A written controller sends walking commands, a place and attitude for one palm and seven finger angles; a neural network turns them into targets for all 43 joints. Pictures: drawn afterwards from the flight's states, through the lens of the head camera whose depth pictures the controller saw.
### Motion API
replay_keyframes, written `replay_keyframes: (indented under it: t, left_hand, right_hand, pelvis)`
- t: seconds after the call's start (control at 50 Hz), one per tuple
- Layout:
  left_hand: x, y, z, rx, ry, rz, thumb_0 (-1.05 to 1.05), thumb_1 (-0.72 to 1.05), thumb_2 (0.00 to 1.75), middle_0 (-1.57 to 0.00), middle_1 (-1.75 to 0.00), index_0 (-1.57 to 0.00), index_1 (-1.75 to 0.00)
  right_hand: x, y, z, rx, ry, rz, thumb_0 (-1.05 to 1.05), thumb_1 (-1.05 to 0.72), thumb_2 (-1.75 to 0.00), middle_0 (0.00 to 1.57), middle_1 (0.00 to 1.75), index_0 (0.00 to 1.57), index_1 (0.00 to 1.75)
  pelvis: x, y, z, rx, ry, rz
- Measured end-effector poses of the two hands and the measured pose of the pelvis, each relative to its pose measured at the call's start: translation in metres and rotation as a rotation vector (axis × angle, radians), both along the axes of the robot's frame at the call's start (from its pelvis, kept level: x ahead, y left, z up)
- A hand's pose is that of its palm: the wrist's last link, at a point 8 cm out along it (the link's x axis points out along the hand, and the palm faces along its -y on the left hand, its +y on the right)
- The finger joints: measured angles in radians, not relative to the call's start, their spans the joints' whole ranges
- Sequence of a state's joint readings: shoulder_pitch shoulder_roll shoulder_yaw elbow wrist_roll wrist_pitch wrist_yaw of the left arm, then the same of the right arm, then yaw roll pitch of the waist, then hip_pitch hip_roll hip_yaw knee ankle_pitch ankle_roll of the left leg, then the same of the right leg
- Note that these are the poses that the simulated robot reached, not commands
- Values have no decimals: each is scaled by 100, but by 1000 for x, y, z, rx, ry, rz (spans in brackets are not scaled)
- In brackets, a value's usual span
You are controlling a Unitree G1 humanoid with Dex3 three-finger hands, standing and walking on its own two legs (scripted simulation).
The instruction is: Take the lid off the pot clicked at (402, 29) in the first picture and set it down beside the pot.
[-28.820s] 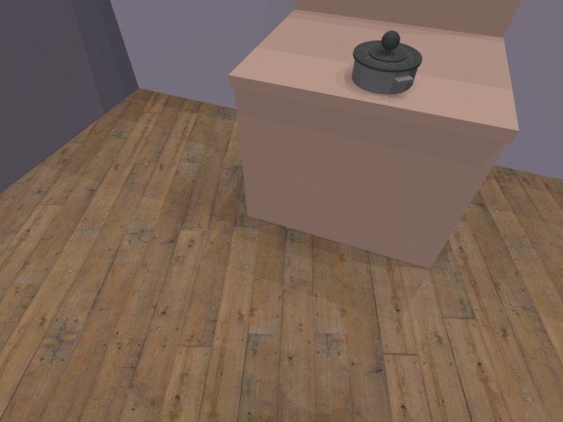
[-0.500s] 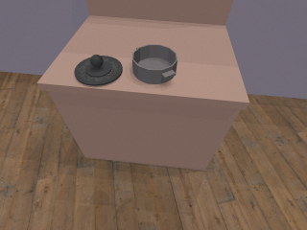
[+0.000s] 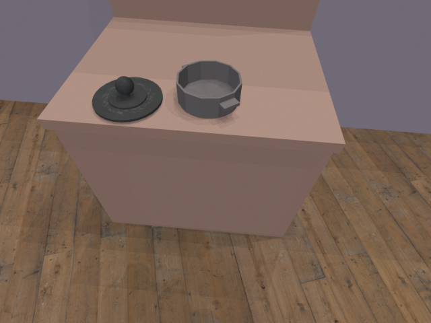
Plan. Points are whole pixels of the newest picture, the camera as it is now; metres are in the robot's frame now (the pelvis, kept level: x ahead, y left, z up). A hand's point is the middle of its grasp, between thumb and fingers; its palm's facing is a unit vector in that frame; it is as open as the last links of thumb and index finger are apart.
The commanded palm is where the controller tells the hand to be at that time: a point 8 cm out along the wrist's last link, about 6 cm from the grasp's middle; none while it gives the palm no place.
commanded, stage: let the arm hang, fingers relaxed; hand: left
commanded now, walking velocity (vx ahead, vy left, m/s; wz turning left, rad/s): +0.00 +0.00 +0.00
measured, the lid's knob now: (124, 85) +0.70 +0.29 +0.01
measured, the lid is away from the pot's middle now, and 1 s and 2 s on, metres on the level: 0.24 0.24 0.24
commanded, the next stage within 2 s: look to check the result in 0.78 s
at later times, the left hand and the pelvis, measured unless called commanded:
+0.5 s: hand out of the picture +0.03 +0.18 -0.18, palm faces +0.02 -0.98 -0.19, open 7.4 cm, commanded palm none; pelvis +0.01 +0.00 +0.00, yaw +0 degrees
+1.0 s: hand out of the picture +0.02 +0.18 -0.18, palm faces +0.02 -0.98 -0.19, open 7.4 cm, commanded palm none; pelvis +0.00 +0.00 +0.00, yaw -1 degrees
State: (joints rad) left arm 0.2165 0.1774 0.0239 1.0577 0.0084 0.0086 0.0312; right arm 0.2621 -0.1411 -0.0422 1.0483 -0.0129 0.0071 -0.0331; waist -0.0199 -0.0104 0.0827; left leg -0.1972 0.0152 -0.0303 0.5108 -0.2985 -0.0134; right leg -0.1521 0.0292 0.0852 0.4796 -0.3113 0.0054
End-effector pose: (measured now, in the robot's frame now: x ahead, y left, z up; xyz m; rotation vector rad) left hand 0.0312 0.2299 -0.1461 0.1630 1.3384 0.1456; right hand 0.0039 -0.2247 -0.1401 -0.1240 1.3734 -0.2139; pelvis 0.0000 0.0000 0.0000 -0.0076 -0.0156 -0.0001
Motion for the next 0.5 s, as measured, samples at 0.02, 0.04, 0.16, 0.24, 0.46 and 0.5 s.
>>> replay_keyframes:
  t: [0.02, 0.04, 0.16, 0.24, 0.46, 0.5]
  left_hand:
    - [-1, 0, 0, -1, 5, 1, 0, 91, 90, -20, -30, -20, -30]
    - [-3, -1, -1, -3, 11, 3, 0, 91, 90, -20, -30, -20, -30]
    - [-8, -3, -2, -11, 35, 9, 0, 90, 90, -20, -30, -20, -30]
    - [-8, -4, -2, -12, 40, 11, 0, 91, 90, -20, -30, -20, -30]
    - [-3, -4, -2, -8, 23, 10, 1, 91, 90, -20, -30, -20, -30]
    - [-2, -4, -2, -7, 20, 9, 1, 91, 90, -20, -30, -20, -30]
  right_hand:
    - [0, 0, 0, 0, 4, -1, 0, -90, -90, 20, 30, 20, 29]
    - [-1, 1, 0, 0, 7, -1, 0, -90, -90, 20, 30, 20, 29]
    - [-1, 3, 0, 2, 19, -4, 0, -90, -90, 20, 30, 20, 29]
    - [0, 4, 0, 2, 17, -8, 0, -91, -90, 20, 30, 20, 29]
    - [3, 3, 0, 0, 8, -13, 0, -91, -90, 20, 30, 20, 29]
    - [3, 2, 0, 0, 6, -15, 0, -91, -90, 20, 30, 20, 29]
  pelvis:
    - [0, 0, 0, 0, 0, 0]
    - [1, 0, 0, 0, 0, 0]
    - [3, 0, 0, 0, 3, -2]
    - [5, 0, 0, 1, 3, -3]
    - [7, 0, 0, 1, -1, -6]
    - [7, 0, 1, 1, -2, -7]
